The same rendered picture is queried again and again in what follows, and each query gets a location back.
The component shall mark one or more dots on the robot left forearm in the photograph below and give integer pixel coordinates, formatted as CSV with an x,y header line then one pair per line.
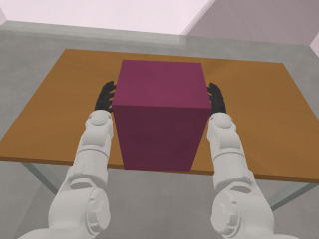
x,y
91,160

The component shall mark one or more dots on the robot right upper arm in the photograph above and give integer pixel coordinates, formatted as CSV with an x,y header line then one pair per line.
x,y
239,215

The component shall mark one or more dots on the carton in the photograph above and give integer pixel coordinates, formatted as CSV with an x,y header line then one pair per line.
x,y
161,109

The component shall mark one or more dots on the robot left hand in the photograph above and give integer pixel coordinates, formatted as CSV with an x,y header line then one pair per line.
x,y
103,101

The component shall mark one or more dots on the robot left upper arm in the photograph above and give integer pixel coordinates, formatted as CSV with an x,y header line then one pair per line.
x,y
76,214

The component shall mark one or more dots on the robot right forearm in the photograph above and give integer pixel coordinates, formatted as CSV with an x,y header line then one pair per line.
x,y
228,158

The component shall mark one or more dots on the robot right hand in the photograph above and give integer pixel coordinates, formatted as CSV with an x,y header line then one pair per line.
x,y
217,100

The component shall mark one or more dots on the table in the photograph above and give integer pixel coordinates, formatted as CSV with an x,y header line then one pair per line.
x,y
278,130

